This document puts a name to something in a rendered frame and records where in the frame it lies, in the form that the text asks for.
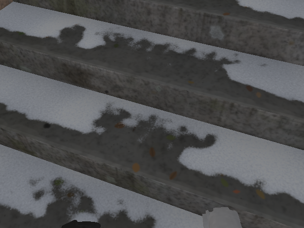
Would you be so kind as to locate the robot right thigh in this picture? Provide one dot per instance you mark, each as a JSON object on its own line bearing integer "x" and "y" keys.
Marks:
{"x": 220, "y": 217}

